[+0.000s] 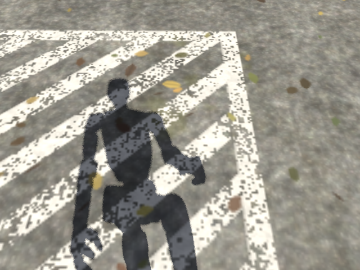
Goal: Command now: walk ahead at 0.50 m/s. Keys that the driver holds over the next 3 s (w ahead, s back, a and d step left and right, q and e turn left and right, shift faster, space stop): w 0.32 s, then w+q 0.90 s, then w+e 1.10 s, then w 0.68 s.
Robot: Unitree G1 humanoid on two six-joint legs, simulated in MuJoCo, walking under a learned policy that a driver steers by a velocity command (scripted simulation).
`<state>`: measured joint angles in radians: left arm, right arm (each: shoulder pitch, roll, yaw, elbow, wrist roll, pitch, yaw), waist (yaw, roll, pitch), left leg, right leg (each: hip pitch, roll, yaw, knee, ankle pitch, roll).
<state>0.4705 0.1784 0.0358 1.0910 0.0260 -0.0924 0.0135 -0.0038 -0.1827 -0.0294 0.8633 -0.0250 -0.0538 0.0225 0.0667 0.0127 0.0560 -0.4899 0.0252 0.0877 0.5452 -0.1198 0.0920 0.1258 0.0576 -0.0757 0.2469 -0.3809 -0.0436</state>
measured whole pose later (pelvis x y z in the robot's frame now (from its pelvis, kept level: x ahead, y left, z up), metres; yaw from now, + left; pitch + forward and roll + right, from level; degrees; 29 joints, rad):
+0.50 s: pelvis +0.26 +0.02 +0.01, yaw +3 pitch +1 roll +1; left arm 0.00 0.19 0.03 0.88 0.02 -0.04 -0.03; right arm 0.49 -0.15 -0.03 1.06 -0.02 -0.09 -0.01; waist -0.09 -0.04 0.05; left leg 0.07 -0.09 0.03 0.21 -0.30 0.08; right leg -0.58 -0.07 -0.04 0.63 -0.05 -0.02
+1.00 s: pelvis +0.51 +0.02 +0.01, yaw +19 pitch +1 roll -2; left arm 0.40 0.20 0.05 0.98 0.02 -0.11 0.01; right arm 0.07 -0.22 -0.06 0.82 -0.04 0.00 0.07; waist 0.04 0.03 0.05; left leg -0.62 0.09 0.07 0.73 -0.04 0.08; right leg 0.05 0.00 -0.29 0.25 -0.30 -0.02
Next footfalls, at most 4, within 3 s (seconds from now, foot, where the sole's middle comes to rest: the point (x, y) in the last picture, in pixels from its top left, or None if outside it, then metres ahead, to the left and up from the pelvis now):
0.02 left None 0.18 0.09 -0.77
0.58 right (218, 263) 0.48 -0.08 -0.77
1.12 left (150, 207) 0.68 0.19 -0.77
1.68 right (156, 139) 1.02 0.20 -0.77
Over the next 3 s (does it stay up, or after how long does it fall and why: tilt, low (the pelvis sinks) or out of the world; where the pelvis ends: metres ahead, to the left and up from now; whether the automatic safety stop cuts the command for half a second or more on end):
stays up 1.53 0.25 0.02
